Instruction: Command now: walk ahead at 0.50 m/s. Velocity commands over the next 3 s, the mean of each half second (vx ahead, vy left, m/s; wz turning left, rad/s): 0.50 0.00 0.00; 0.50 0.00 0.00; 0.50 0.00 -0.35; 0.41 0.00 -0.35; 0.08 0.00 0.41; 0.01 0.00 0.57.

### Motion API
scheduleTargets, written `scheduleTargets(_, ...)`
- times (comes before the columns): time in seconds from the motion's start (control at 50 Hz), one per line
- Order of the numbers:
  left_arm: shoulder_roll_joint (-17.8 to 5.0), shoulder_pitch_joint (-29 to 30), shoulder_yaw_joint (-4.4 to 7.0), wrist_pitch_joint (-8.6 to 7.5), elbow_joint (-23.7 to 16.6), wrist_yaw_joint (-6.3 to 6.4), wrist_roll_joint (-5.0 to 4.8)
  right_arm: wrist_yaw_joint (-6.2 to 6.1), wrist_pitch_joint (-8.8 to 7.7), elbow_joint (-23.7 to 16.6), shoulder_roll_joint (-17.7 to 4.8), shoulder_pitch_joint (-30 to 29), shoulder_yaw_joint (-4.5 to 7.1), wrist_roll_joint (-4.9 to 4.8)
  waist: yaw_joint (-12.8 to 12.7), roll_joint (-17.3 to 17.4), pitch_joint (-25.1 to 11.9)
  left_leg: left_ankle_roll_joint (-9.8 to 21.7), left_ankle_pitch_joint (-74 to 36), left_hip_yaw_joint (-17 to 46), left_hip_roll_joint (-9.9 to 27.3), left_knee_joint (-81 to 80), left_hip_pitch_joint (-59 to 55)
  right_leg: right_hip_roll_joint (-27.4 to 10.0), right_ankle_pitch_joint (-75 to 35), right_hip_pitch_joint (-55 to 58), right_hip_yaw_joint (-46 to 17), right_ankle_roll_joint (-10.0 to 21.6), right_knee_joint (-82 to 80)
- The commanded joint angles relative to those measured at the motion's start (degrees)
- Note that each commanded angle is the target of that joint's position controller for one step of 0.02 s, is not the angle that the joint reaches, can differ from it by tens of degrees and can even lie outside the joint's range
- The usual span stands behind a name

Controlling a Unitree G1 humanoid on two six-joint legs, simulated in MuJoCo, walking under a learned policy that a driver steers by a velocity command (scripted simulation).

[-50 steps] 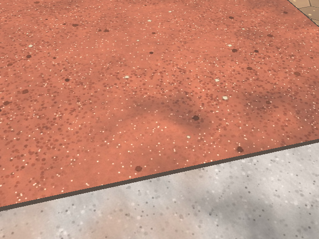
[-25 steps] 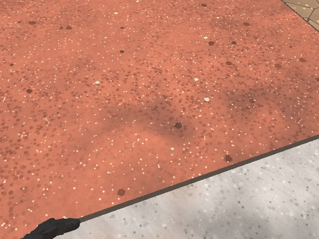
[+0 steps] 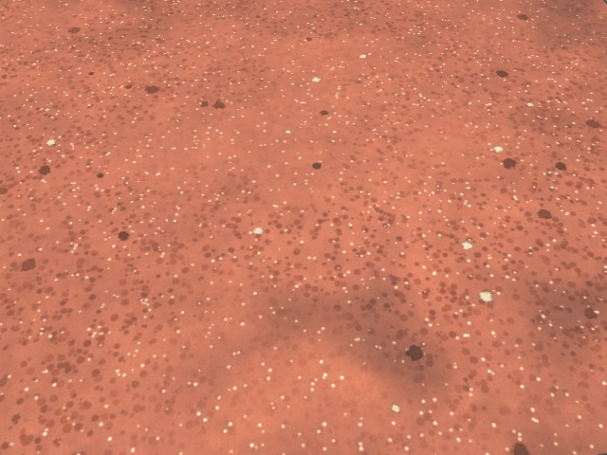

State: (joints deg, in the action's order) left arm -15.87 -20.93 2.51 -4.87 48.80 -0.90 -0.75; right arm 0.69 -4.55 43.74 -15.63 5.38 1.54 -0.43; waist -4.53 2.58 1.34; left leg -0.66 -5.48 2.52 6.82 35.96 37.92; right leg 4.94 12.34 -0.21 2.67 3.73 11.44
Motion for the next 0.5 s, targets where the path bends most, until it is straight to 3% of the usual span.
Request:
scheduleTargets(0.02, -9.9, -2.3, 2.33, 0.32, -1.2, 0.53, -0.44, 1.05, -1.27, -5.8, -3.6, -7.4, 0.52, -0.44, -0.5, -4.6, 3.6, 1.0, -0.2, -1.1, -1.7, -4.9, -1.1, -17.5, -13.3, -1.0, -7.6, 8.2, -2.7)
scheduleTargets(0.06, -10.4, -2.6, 2.55, 1.11, -0.4, 0.83, -0.50, 1.70, -1.48, -6.7, -4.5, -8.0, 0.80, -0.44, 0.3, -5.3, 2.9, 2.5, 4.5, -0.9, -2.4, -7.0, -1.2, -19.4, -17.0, 3.6, -8.5, 7.3, 0.2)
scheduleTargets(0.1, -11.3, -1.4, 2.80, 1.74, -0.3, 1.10, -0.43, 1.87, -1.61, -6.1, -6.3, -4.1, 1.54, -0.40, 3.1, -6.8, 0.1, 4.2, 9.3, -2.6, -4.5, -8.2, -7.8, -19.4, -28.5, 5.7, -8.1, 6.0, 5.6)
scheduleTargets(0.12, -11.1, -0.2, 2.63, 2.13, -0.5, 1.20, -0.29, 1.62, -1.65, -4.2, -8.1, 2.6, 2.62, -0.31, 7.0, -6.6, -4.1, 5.7, 9.0, -4.4, -6.4, -9.8, -17.4, -17.1, -36.9, 4.5, -6.1, 4.8, 13.8)
scheduleTargets(0.14, -9.2, -0.3, 1.72, 2.18, -1.2, 1.37, 0.36, 1.03, -1.55, -1.6, -11.3, 12.4, 4.00, 0.01, 11.0, -5.1, -11.6, 8.3, 7.3, -1.7, -3.4, -7.7, -33.3, -14.2, -33.7, -2.6, -3.9, 3.0, 26.5)
scheduleTargets(0.16, -3.3, -6.2, -0.25, 1.12, -3.0, 0.87, 0.78, 0.64, -1.14, -0.6, -17.2, 19.6, 5.50, 1.10, 10.2, 5.9, -21.1, 16.9, 13.2, 22.0, 11.6, -7.3, -57.9, -6.2, -13.3, -26.4, -0.5, -1.5, 49.2)
scheduleTargets(0.18, -2.9, -6.2, -0.59, -0.08, -1.9, 0.67, 0.32, 0.68, -0.77, 0.1, -13.7, 21.5, 4.71, 0.14, 10.9, 11.6, -24.9, 19.9, 19.9, 39.0, 16.1, -16.0, -62.7, -1.3, 20.0, -37.2, -7.1, -2.3, 59.8)
scheduleTargets(0.2, -8.8, -1.3, 0.95, -1.02, -3.3, 0.26, -1.34, 0.63, -0.69, -0.3, -10.4, 18.2, 3.48, -0.18, 11.1, 7.3, -16.7, 17.1, 23.8, 33.0, 14.3, -17.9, -56.7, -5.0, 18.5, -42.8, -10.0, -1.3, 64.0)
scheduleTargets(0.22, -9.1, 3.1, 1.00, -1.44, -4.7, 0.18, -1.93, 0.50, -0.57, -1.2, -9.0, 13.8, 3.00, -0.06, 9.6, 4.1, -10.2, 15.3, 21.0, 25.0, 12.2, -19.1, -48.4, -8.1, 13.4, -43.3, -7.9, -0.8, 62.4)
scheduleTargets(0.24, -8.5, 5.4, 1.00, -1.42, -5.1, 0.34, -1.03, 0.69, -0.63, -1.5, -7.5, 10.3, 2.54, 0.32, 8.0, 0.7, -5.4, 14.5, 16.2, 19.6, 9.8, -21.4, -40.2, -10.2, 9.1, -41.9, -6.7, -1.2, 58.4)
scheduleTargets(0.28, -6.9, 3.4, 1.20, -0.19, -4.3, 0.45, -0.14, 0.93, -1.18, -1.8, -5.7, 7.1, 2.05, 0.94, 4.6, 2.5, -3.2, 13.8, 10.7, 13.7, 6.6, -25.0, -31.7, -12.7, 4.2, -35.4, -7.0, -2.0, 53.9)
scheduleTargets(0.34, -4.8, 3.7, 0.79, 1.24, -4.4, 0.80, 0.29, 0.86, -2.07, -0.4, -7.3, 7.6, 2.59, 0.54, 3.2, 1.7, -1.5, 15.1, 4.2, 8.3, 5.6, -28.3, -27.5, -13.2, 0.2, -35.2, -6.0, -4.0, 49.3)
scheduleTargets(0.4, -4.1, 9.9, 0.51, 1.05, -6.3, 0.79, 0.68, 0.08, -1.72, 1.2, -8.3, 9.7, 2.87, 0.40, 4.8, 0.5, 0.3, 14.3, 2.2, 4.2, 4.3, -29.4, -28.6, -13.2, -8.9, -37.8, -5.5, -5.1, 38.4)
scheduleTargets(0.46, -2.8, 16.0, -0.05, 0.37, -7.7, 0.15, 0.43, -0.44, -1.22, 2.6, -9.4, 12.2, 3.04, -0.04, 7.1, 0.4, 1.5, 12.6, 3.7, 1.1, 3.0, -29.7, -29.3, -11.3, -17.0, -35.1, -3.7, -4.8, 27.2)
scheduleTargets(0.5, -2.9, 19.6, -0.17, 0.08, -8.8, -0.33, 0.07, -0.54, -0.83, 4.0, -10.2, 14.8, 3.23, -0.41, 8.6, 0.4, 2.2, 12.5, 5.4, 1.3, 4.1, -29.2, -31.9, -10.4, -18.3, -34.8, -3.3, -4.6, 23.3)
